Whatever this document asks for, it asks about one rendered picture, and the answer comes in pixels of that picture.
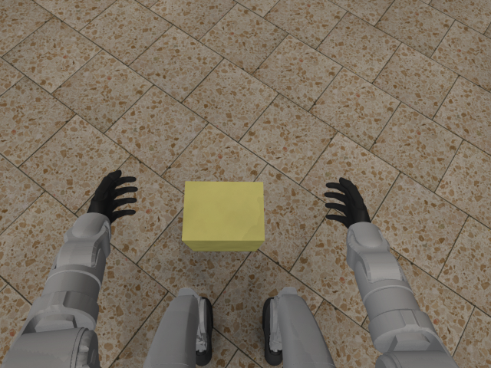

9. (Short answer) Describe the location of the robot right foot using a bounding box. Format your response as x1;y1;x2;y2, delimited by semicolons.
262;297;283;366

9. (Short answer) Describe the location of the carton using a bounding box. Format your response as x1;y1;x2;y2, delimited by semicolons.
182;181;265;251

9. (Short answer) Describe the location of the right robot upper arm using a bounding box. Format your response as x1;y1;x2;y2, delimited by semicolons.
375;350;458;368

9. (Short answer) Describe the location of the left robot hand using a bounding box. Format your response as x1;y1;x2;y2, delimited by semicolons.
87;170;138;225

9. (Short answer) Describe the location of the left robot upper arm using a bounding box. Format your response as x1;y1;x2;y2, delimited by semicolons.
5;327;100;368

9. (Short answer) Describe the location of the right robot hand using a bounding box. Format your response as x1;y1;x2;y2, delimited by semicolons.
325;177;371;229

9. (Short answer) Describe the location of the robot right forearm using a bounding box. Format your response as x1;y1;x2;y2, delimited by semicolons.
346;222;459;368

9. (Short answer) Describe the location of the robot left forearm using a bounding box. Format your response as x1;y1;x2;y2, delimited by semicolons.
0;212;111;368

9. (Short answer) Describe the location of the robot right thigh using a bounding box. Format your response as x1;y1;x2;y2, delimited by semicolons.
270;294;336;368

